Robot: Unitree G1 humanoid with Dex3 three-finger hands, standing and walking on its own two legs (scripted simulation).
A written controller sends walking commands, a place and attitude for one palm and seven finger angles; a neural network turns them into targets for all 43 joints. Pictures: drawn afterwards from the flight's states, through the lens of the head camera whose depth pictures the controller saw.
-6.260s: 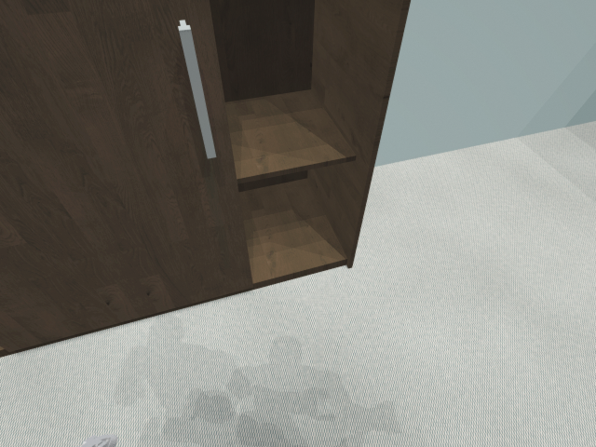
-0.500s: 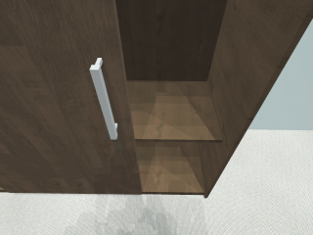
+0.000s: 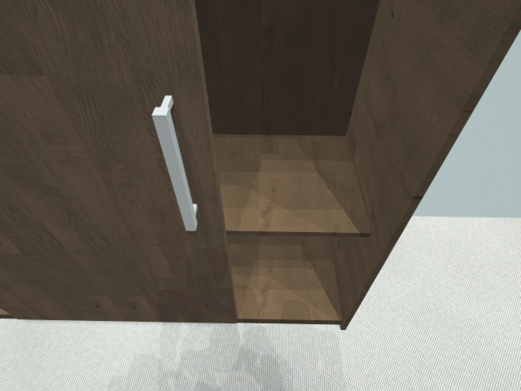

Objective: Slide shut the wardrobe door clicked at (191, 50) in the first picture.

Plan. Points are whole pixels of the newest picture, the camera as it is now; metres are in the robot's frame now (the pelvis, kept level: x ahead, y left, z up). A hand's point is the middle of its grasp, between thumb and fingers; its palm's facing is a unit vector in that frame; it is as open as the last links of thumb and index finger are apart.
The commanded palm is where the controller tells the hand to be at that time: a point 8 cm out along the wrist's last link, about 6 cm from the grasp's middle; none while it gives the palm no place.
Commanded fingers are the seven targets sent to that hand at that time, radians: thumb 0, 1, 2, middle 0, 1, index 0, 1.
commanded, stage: look again from close up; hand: left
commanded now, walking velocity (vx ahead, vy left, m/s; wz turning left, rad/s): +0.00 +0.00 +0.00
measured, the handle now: (181, 172) +0.45 +0.17 +0.09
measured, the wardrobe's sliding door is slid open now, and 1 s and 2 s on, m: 0.40 0.40 0.40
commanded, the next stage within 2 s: raise the hand with hooked fingers in 0.40 s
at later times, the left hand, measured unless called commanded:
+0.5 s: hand out of the picture -0.03 +0.16 -0.18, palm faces +0.05 -0.98 -0.18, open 7.3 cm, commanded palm +0.09 +0.20 -0.07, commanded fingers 0.00 0.88 0.89 -0.20 -0.31 -0.20 -0.31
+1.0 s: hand out of the picture +0.13 +0.18 -0.03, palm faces +0.11 -0.99 -0.02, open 9.0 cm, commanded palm +0.12 +0.24 -0.01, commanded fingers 0.00 0.29 0.64 -0.24 -0.69 -0.24 -0.69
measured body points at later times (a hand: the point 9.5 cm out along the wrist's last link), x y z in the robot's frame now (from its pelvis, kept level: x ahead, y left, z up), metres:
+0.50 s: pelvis +0.00 +0.00 +0.00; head +0.00 +0.00 +0.45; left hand -0.03 +0.21 -0.16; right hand -0.02 -0.20 -0.17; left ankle -0.04 +0.12 -0.74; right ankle -0.05 -0.09 -0.74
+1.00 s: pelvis -0.06 +0.00 -0.07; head -0.04 +0.01 +0.38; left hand +0.12 +0.23 -0.03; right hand +0.18 -0.22 -0.09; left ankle -0.04 +0.12 -0.74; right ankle -0.05 -0.09 -0.74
